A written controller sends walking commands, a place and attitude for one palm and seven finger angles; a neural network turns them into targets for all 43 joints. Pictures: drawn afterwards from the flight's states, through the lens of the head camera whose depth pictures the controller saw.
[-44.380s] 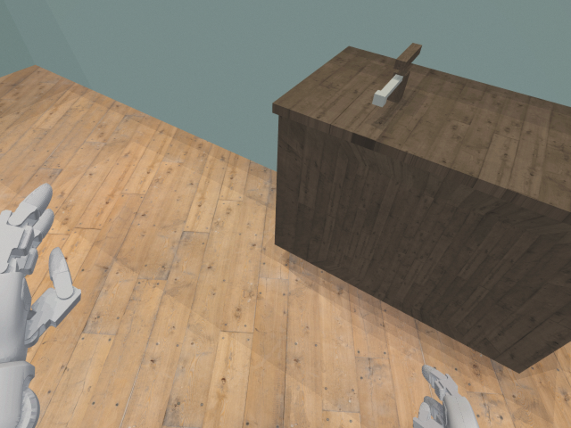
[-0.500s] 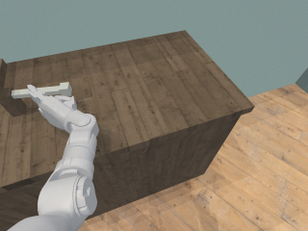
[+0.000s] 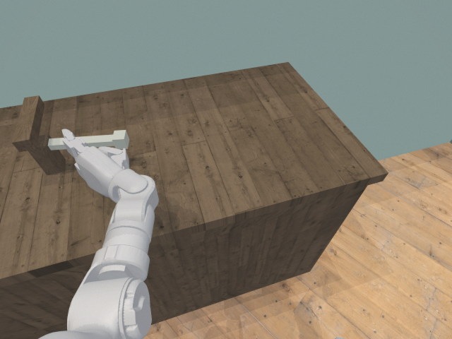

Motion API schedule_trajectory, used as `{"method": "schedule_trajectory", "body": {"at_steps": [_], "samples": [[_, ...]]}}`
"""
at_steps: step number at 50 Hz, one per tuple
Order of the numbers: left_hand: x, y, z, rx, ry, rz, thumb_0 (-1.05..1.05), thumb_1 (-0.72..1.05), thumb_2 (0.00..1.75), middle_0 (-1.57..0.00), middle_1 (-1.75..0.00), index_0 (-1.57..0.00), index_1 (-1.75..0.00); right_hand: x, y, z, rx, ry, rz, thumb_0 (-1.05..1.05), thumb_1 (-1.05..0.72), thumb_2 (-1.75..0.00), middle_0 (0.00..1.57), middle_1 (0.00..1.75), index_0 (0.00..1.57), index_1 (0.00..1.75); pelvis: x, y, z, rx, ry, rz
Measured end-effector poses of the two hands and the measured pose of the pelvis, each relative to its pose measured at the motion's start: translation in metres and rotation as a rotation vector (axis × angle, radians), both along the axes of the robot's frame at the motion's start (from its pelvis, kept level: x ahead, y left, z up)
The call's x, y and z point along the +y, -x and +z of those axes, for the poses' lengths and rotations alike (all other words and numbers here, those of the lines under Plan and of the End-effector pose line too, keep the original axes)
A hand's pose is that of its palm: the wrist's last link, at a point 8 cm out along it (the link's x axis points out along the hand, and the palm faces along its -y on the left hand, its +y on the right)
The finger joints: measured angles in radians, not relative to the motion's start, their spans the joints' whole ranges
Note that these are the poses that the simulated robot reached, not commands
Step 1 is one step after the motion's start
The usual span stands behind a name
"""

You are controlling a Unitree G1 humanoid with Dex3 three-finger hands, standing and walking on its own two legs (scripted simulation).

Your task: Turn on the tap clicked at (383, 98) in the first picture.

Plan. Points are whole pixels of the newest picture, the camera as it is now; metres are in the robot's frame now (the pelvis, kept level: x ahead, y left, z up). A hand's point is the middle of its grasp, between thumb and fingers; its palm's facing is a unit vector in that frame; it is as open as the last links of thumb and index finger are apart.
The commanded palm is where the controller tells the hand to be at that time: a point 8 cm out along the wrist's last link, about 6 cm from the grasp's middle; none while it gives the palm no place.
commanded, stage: lift the hand up off the lever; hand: left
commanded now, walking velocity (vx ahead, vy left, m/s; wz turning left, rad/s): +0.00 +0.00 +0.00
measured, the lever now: (121, 139) +0.49 +0.22 +0.08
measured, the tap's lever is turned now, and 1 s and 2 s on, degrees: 79 79 79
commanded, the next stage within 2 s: draw the hand back beside the body in 1.54 s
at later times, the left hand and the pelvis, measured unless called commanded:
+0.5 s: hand (122, 150) +0.43 +0.20 +0.11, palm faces +0.82 -0.56 -0.10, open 7.8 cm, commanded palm +0.37 +0.21 +0.12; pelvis -0.01 -0.01 +0.00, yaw +0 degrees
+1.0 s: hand (118, 143) +0.42 +0.20 +0.13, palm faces +0.81 -0.58 -0.08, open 7.8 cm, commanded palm +0.36 +0.21 +0.14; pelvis +0.00 +0.00 +0.01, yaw +0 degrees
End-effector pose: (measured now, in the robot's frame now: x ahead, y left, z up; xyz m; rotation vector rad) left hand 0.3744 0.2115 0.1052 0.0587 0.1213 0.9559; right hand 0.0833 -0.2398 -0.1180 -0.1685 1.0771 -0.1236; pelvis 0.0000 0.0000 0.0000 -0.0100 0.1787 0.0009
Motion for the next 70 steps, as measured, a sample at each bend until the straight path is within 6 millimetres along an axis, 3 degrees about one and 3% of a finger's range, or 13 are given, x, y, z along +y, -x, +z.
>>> {"method": "schedule_trajectory", "body": {"at_steps": [10, 25, 35, 61, 70], "samples": [[-0.008, -0.001, 0.006, 0.006, 0.015, -0.001, 0.01, 0.9, 0.9, -0.15, -0.15, -0.15, -0.15, -0.004, -0.009, 0.004, -0.03, 0.016, 0.01, 0.01, -0.91, -0.9, 0.2, 0.3, 0.2, 0.3, -0.003, 0.005, 0.001, -0.005, -0.003, 0.003], [-0.003, 0.004, 0.016, 0.015, 0.027, 0.02, 0.01, 0.9, 0.9, -0.15, -0.15, -0.15, -0.15, -0.012, 0.004, 0.004, -0.015, 0.016, -0.016, 0.01, -0.91, -0.9, 0.2, 0.3, 0.2, 0.3, -0.009, 0.006, 0.005, -0.024, -0.008, 0.0], [0.005, 0.004, 0.026, -0.018, 0.003, 0.014, 0.01, 0.9, 0.9, -0.15, -0.15, -0.15, -0.15, -0.017, 0.001, 0.008, -0.035, 0.035, -0.018, 0.01, -0.91, -0.9, 0.2, 0.3, 0.2, 0.3, -0.009, 0.008, 0.007, -0.031, -0.007, 0.003], [-0.014, 0.016, 0.045, -0.004, 0.035, -0.04, 0.01, 0.9, 0.9, -0.15, -0.15, -0.15, -0.15, 0.005, -0.044, 0.019, -0.134, -0.015, 0.036, 0.01, -0.91, -0.9, 0.2, 0.3, 0.2, 0.3, -0.005, 0.001, 0.014, -0.085, -0.013, 0.001], [-0.005, 0.024, 0.055, -0.019, 0.006, 0.003, 0.02, 0.9, 0.9, -0.15, -0.15, -0.15, -0.15, 0.004, -0.058, 0.027, -0.182, -0.008, 0.055, 0.01, -0.91, -0.9, 0.2, 0.3, 0.2, 0.3, -0.009, 0.005, 0.014, -0.092, -0.014, 0.0]]}}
